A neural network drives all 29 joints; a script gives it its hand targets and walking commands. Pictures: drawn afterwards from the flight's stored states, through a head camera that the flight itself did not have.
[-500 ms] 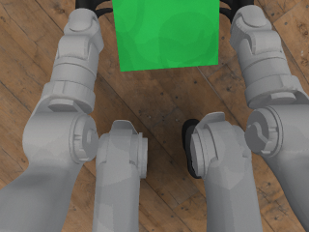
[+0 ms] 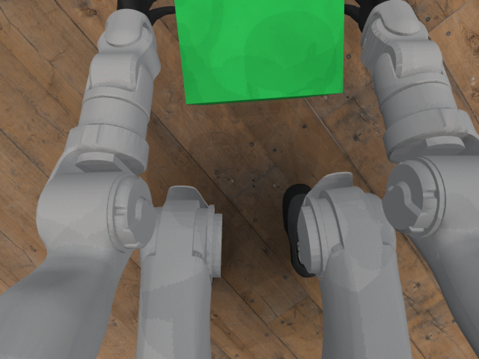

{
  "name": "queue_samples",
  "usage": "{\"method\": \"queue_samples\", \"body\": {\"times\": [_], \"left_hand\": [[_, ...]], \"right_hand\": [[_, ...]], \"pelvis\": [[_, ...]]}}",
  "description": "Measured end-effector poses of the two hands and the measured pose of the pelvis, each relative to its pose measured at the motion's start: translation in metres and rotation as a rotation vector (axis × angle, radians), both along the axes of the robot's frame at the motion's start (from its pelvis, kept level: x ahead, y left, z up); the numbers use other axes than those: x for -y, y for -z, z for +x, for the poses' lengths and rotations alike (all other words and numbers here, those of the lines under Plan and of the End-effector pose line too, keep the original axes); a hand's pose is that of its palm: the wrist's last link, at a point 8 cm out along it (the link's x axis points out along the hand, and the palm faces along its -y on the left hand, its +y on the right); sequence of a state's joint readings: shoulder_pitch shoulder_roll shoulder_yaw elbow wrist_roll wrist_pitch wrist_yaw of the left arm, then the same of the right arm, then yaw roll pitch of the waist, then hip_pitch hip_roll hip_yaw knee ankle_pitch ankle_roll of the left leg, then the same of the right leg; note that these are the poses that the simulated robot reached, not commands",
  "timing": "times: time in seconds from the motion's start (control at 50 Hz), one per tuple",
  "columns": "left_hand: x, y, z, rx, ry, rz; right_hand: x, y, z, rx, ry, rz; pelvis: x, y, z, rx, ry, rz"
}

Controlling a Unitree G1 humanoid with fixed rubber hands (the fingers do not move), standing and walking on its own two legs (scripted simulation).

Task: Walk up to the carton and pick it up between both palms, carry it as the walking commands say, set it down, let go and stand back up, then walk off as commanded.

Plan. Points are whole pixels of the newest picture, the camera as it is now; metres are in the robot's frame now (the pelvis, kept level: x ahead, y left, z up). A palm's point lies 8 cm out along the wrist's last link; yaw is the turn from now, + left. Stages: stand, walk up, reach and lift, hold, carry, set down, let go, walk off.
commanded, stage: set down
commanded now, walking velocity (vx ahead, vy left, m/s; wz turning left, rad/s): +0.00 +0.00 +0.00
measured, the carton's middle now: (253, 19) +0.55 -0.04 -0.26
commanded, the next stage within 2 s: none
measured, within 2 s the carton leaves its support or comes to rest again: neither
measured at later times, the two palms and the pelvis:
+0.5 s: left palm (136, 14) +0.54 +0.12 -0.18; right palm (375, 6) +0.53 -0.18 -0.18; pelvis +0.00 +0.00 -0.01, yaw +0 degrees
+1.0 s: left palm (110, 13) +0.54 +0.15 -0.18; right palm (399, 10) +0.52 -0.21 -0.18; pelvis -0.01 -0.01 -0.01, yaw +1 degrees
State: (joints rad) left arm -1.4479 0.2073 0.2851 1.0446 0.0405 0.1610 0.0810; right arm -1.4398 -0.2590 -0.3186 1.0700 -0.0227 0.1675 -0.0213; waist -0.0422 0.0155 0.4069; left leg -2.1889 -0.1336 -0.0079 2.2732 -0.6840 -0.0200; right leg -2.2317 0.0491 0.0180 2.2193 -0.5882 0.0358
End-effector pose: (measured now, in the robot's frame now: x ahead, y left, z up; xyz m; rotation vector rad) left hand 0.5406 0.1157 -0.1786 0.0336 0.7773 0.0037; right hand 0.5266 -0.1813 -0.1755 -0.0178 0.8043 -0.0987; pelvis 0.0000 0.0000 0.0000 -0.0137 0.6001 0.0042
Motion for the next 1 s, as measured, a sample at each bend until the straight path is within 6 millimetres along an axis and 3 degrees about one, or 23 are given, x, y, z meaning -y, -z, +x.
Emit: {"method": "queue_samples", "body": {"times": [0.66,0.84,1.0], "left_hand": [[-0.003,0.004,0.001,0.036,0.039,0.022],[-0.024,0.01,-0.002,0.018,-0.009,0.063],[-0.033,0.001,0.004,0.036,-0.031,0.062]], "right_hand": [[0.002,0.005,0.001,0.037,0.005,-0.003],[0.023,0.014,-0.012,0.025,0.07,-0.043],[0.032,0.005,-0.004,0.051,0.074,-0.048]], "pelvis": [[0.002,0.005,-0.003,0.028,-0.006,0.001],[0.004,0.003,-0.007,0.022,-0.005,0.004],[0.008,0.006,-0.01,0.02,-0.006,0.009]]}}
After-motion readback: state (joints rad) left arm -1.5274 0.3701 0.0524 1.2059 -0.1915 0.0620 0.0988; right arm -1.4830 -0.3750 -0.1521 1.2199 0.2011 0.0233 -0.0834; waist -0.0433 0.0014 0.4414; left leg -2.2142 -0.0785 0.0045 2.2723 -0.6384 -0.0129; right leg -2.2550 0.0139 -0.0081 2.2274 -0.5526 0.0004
